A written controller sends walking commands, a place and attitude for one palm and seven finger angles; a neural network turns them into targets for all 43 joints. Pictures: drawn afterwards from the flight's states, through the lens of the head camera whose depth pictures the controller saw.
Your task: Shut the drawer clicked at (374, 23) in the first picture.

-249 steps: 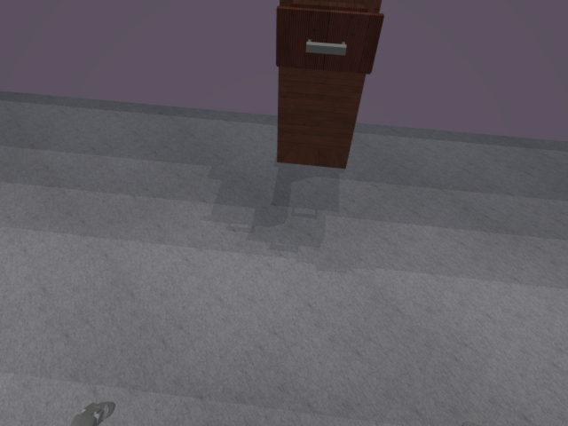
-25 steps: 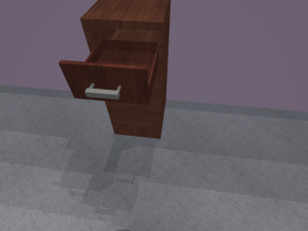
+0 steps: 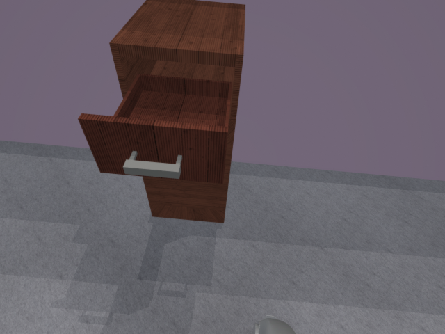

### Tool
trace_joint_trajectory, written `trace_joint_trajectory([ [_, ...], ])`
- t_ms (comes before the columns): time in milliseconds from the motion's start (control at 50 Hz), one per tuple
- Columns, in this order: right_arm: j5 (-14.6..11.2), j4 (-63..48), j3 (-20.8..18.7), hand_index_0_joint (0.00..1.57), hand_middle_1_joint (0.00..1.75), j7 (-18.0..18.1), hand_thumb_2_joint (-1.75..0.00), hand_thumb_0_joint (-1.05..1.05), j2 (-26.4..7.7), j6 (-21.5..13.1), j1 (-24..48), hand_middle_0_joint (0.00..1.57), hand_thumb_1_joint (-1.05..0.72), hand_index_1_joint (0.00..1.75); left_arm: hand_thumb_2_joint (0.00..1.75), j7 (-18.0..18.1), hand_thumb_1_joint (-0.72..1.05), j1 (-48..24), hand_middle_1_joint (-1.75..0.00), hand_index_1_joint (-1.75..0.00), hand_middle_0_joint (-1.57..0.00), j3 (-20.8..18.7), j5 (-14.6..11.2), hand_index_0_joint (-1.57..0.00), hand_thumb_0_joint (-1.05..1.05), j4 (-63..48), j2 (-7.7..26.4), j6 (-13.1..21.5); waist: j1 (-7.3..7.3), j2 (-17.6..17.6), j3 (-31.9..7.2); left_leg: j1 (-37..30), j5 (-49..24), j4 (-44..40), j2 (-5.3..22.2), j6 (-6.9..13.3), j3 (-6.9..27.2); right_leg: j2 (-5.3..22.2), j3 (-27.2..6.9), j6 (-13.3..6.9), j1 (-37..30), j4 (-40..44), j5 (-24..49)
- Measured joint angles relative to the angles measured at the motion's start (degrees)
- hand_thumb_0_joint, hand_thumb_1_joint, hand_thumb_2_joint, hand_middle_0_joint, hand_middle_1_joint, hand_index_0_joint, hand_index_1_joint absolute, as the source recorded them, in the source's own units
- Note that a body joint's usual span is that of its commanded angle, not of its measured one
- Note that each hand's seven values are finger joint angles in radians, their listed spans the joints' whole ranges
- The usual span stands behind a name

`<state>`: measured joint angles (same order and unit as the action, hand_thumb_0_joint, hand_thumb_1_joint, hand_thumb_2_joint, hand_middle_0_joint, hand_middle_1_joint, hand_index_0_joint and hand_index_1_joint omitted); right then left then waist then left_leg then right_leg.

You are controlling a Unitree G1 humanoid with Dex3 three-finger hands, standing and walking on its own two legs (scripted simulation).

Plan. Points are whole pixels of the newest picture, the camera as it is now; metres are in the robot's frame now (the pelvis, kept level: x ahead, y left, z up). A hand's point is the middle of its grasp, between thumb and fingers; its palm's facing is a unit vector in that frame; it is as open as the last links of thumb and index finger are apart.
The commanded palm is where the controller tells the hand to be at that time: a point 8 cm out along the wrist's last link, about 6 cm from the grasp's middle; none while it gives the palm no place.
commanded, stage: take the last steps up to it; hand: left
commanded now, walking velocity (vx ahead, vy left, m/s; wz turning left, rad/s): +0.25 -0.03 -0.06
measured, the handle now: (154, 162) +0.48 +0.18 +0.00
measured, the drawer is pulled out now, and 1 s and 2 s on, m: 0.29 0.29 0.29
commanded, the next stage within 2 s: come to a stop and stand still in 0.28 s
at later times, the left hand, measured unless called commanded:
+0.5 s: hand (144, 330) +0.17 +0.16 -0.18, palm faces +0.05 -0.98 -0.21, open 7.2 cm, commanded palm none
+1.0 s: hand out of the picture +0.14 +0.14 -0.17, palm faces +0.01 -0.96 -0.29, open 7.4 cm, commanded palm none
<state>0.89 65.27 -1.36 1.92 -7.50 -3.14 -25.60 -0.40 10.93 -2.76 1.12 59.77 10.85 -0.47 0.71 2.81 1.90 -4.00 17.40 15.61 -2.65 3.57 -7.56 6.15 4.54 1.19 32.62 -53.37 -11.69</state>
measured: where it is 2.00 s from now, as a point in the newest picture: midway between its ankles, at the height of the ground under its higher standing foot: outside the picture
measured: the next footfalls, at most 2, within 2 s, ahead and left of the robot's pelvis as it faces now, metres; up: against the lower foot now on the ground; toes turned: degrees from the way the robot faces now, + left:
right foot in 0.18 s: +0.22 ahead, -0.13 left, +0.00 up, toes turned -8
left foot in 0.54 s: +0.24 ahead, +0.11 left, +0.00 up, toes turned +4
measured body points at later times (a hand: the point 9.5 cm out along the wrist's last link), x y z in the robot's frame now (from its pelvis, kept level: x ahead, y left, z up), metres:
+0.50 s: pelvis +0.14 -0.02 +0.00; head +0.14 -0.02 +0.45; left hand +0.17 +0.22 -0.16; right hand +0.18 -0.26 -0.16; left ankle +0.19 +0.11 -0.72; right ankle +0.18 -0.13 -0.74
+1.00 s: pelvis +0.11 -0.06 -0.01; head +0.11 -0.09 +0.44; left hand +0.14 +0.19 -0.15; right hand +0.16 -0.29 -0.18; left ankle +0.19 +0.10 -0.73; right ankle +0.12 -0.15 -0.74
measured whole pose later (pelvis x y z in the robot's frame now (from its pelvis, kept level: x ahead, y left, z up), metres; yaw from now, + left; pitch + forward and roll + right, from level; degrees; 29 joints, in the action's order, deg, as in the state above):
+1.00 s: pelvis +0.11 -0.06 -0.01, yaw -3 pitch -3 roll +1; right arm 0.6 59.9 -4.2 1.4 -10.9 3.5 -9.6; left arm 2.0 14.7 -2.0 1.5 59.5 9.6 -1.7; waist -0.1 -3.0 3.7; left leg 21.2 19.9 37.6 4.4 -1.7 -2.9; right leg 1.5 4.7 -2.3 14.1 -34.7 -17.3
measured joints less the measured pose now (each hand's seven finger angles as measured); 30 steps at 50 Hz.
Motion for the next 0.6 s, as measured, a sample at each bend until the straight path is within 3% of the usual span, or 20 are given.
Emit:
trace_joint_trajectory([
  [100,0.55,1.89,0.16,0.2,0.3,0.09,-0.9,0.0,0.85,0.03,-2.98,0.2,-0.91,0.3,0.9,0.0,0.91,-4.67,-0.3,-0.3,-0.2,0.32,-0.2,-0.19,0.01,-1.68,-0.88,0.17,2.59,-1.61,1.59,-2.79,3.91,1.15,0.65,-1.14,-0.47,-1.12,1.18,-1.92,-2.77,10.01,-1.17],
  [160,0.49,3.01,0.27,0.2,0.3,0.01,-0.9,0.0,1.27,0.35,-4.21,0.2,-0.91,0.3,0.9,0.05,0.91,-6.37,-0.3,-0.3,-0.2,0.57,-0.19,-0.19,0.01,-2.9,-1.25,1.28,3.31,-3.01,2.53,-2.84,8.31,5.98,2.3,-2.34,-0.67,-3.09,2.41,-3.54,-7.14,16.79,-0.93],
  [200,-0.11,3.76,0.24,0.2,0.3,-0.35,-0.9,0.0,1.92,0.83,-4.48,0.2,-0.91,0.3,0.9,0.24,0.91,-6.63,-0.3,-0.3,-0.2,0.48,0.01,-0.19,0.0,-3.48,-1.23,3.13,2.8,-3.04,2.89,1.7,10.5,18.52,3.74,-2.81,-0.33,-3.74,2.88,-4.82,-9.47,18.67,3.51],
  [260,-0.74,2.99,-0.24,0.2,0.3,-0.47,-0.9,0.01,1.71,1.75,-1.69,0.2,-0.91,0.3,0.9,0.76,0.91,-5.87,-0.3,-0.3,-0.2,0.78,-0.65,-0.19,0.0,-3.31,-1.91,4.31,2.45,-3.95,4.31,13.93,11.42,44.85,4.63,-2.78,3.83,-4.48,4.09,-5.31,-11.83,17.25,-0.05],
  [300,-0.54,1.62,-0.74,0.2,0.3,-0.52,-0.9,0.01,1.05,2.37,0.99,0.2,-0.91,0.3,0.9,1.22,0.91,-4.2,-0.3,-0.3,-0.2,0.93,-0.77,-0.2,0.0,-2.48,-2.42,3.99,1.93,-4.22,4.03,20.7,9.29,51.69,5.57,-2.97,4.45,-4.88,4.3,-5.0,-14.26,19.86,-0.21],
  [340,-0.18,-0.37,-1.2,0.2,0.3,-0.56,-0.9,0.01,0.33,2.83,3.86,0.2,-0.91,0.3,0.9,2.24,0.93,-2.39,-0.3,-0.3,-0.2,0.09,-1.07,-0.2,-0.01,-1.62,-2.57,3.71,1.65,-4.46,3.35,25.82,6.9,51.09,7.01,-3.55,4.64,-5.21,4.53,-4.58,-16.26,22.98,0.8],
  [420,0.22,-3.86,-1.58,0.19,0.3,-0.88,-0.9,0.0,-0.65,3.0,8.95,0.2,-0.91,0.3,0.9,2.46,0.95,0.77,-0.3,-0.3,-0.2,-0.02,-0.36,-0.2,-0.02,0.28,-1.08,2.57,0.85,-4.33,1.45,29.89,2.64,40.43,9.08,-4.93,3.95,-5.56,4.44,-4.36,-18.46,27.03,1.81],
  [520,0.04,-4.86,-1.34,0.19,0.3,-0.41,-0.9,0.01,-2.6,2.57,12.57,0.2,-0.94,0.3,0.9,2.24,0.93,4.08,-0.3,-0.3,-0.2,0.76,-0.26,-0.2,-0.01,2.42,-1.31,1.23,-1.42,-4.32,0.12,23.84,-3.46,21.12,8.36,-6.33,4.29,-5.95,3.39,-2.93,-19.44,26.65,0.47],
  [600,-0.17,-4.13,-0.5,0.19,0.3,-0.17,-0.9,0.01,-1.66,2.35,13.67,0.2,-0.93,0.3,0.9,2.33,0.92,5.37,-0.3,-0.3,-0.2,1.16,-0.74,-0.19,0.0,3.57,-1.24,-0.2,-2.74,-2.0,-0.05,19.84,-4.8,15.66,6.65,-3.8,3.45,-4.53,2.46,-1.24,-20.02,24.79,-1.38],
])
